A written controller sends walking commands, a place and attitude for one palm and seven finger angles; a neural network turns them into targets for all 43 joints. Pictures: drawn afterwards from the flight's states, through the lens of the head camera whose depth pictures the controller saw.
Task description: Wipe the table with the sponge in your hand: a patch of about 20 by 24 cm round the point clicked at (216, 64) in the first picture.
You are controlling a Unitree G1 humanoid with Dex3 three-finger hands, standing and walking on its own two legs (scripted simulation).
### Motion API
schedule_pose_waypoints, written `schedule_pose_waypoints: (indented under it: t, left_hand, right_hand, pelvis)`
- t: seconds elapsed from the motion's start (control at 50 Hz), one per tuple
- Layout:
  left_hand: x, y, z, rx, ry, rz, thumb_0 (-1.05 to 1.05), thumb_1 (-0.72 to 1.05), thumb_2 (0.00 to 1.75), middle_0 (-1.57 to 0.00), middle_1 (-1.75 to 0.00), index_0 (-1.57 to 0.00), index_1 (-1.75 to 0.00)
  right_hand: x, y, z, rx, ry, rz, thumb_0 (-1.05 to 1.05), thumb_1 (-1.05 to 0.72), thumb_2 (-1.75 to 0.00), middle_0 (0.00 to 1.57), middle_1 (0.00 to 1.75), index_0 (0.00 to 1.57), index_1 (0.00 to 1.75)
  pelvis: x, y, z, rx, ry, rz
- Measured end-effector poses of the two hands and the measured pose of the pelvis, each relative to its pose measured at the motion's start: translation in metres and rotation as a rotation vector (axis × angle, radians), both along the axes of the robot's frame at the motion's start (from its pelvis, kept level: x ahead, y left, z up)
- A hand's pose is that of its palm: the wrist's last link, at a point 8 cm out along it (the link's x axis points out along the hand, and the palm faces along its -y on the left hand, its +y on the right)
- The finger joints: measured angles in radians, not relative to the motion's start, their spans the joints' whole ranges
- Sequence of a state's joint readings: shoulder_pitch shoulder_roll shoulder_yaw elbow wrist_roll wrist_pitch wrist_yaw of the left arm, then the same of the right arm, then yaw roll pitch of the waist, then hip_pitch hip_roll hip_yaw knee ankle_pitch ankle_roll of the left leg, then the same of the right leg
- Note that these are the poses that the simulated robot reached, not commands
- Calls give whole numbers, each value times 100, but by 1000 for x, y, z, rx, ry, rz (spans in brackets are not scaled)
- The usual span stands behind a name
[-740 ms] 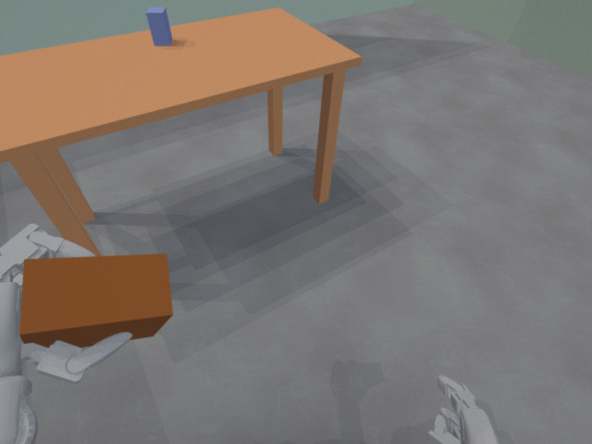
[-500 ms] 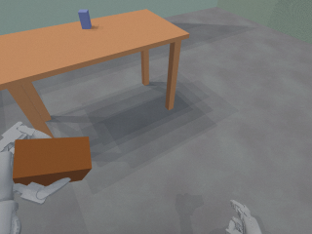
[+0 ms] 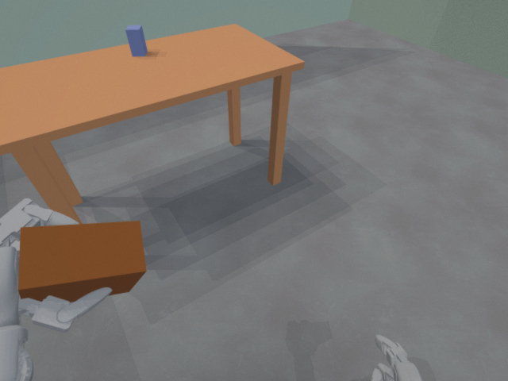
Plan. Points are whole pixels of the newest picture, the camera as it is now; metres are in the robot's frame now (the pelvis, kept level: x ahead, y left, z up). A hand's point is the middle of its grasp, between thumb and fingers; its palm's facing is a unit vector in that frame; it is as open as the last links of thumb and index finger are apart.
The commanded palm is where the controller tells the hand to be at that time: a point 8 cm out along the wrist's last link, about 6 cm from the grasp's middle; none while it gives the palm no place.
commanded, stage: walk to a spot facing it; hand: left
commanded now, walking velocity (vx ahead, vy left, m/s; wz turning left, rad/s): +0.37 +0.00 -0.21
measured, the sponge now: (100, 262) +0.22 +0.21 +0.14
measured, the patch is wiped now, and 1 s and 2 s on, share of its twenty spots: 0.00 0.00 0.00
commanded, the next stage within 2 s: take the last steps up to it in 1.46 s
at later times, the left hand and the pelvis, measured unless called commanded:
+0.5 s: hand (130, 178) +0.35 +0.21 +0.17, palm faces +0.33 -0.86 -0.40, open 10.5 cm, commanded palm +0.30 +0.25 +0.18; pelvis +0.11 -0.01 +0.00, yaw -6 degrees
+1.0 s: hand (226, 118) +0.50 +0.08 +0.18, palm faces +0.24 -0.79 -0.56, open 10.4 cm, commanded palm +0.44 +0.14 +0.18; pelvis +0.26 -0.12 +0.00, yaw -5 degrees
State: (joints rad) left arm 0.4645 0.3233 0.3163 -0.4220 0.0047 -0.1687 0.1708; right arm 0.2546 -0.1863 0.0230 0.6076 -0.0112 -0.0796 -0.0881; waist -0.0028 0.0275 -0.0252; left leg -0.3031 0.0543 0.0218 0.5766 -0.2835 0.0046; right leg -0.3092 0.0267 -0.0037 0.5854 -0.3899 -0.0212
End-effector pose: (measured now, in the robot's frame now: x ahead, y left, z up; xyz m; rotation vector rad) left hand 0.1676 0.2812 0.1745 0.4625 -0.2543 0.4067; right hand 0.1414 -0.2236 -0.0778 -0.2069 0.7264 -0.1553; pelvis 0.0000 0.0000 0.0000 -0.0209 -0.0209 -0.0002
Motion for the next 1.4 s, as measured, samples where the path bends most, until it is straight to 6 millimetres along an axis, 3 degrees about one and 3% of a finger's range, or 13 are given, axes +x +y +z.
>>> schedule_pose_waypoints:
  t: [0.2,0.34,0.44,0.52,0.6,0.68,0.74,0.78,0.9,1.02,1.18,1.3,1.4]
  left_hand:
    - [37,-28,-7,-31,-14,-35,-1,-51,97,-70,-134,-71,-133]
    - [79,-18,1,13,-56,-94,-1,-51,97,-70,-134,-71,-133]
    - [118,-18,6,41,-52,-111,-1,-51,97,-70,-134,-71,-133]
    - [150,-38,13,40,-33,-151,-1,-51,98,-70,-134,-71,-134]
    - [183,-68,17,69,-12,-200,-1,-51,98,-70,-134,-71,-134]
    - [221,-98,15,142,12,-219,-1,-51,98,-70,-134,-71,-134]
    - [246,-121,10,186,3,-219,-1,-51,98,-70,-134,-71,-134]
    - [258,-134,9,167,3,-226,-1,-51,98,-70,-134,-71,-134]
    - [280,-157,20,192,56,-248,-1,-51,98,-70,-134,-71,-134]
    - [301,-156,35,204,42,-194,-1,-51,98,-70,-134,-71,-134]
    - [332,-139,24,106,-3,-66,-1,-51,98,-70,-134,-71,-134]
    - [374,-125,10,52,-106,-45,-1,-51,98,-70,-134,-71,-134]
    - [414,-120,18,89,-140,-89,-1,-51,98,-70,-134,-71,-134]
  right_hand:
    - [18,-29,-13,-8,76,-8,1,-90,-89,20,30,21,30]
    - [51,-37,2,-82,57,-39,1,-90,-89,20,30,20,30]
    - [78,-27,7,-27,-5,-97,1,-90,-90,20,30,20,30]
    - [93,-20,5,36,1,-101,1,-90,-89,20,30,20,30]
    - [106,-26,-5,82,33,-115,1,-90,-89,20,30,21,30]
    - [122,-49,-28,116,73,-136,1,-90,-89,20,30,21,30]
    - [140,-77,-52,123,115,-143,1,-89,-89,20,30,21,30]
    - [152,-97,-57,110,149,-144,1,-90,-89,20,30,21,30]
    - [191,-148,-33,54,140,-183,1,-90,-89,20,30,20,30]
    - [235,-174,-13,6,129,-160,1,-90,-90,20,30,20,30]
    - [309,-162,-5,-14,111,-68,1,-90,-90,19,30,20,30]
    - [381,-131,-11,-31,26,0,1,-90,-90,20,30,20,30]
    - [425,-96,-6,50,-27,56,1,-90,-90,20,30,20,30]
  pelvis:
    - [33,-18,-3,21,2,-2]
    - [64,-9,-5,23,14,-30]
    - [89,-8,-3,25,9,-87]
    - [113,-16,4,10,21,-115]
    - [138,-33,4,14,26,-139]
    - [167,-59,-6,17,22,-142]
    - [185,-80,-21,17,5,-129]
    - [193,-89,-21,29,-3,-129]
    - [226,-109,-5,49,11,-123]
    - [265,-124,6,60,22,-83]
    - [323,-128,4,65,15,-33]
    - [369,-115,-17,65,10,-26]
    - [384,-117,-16,45,-15,37]
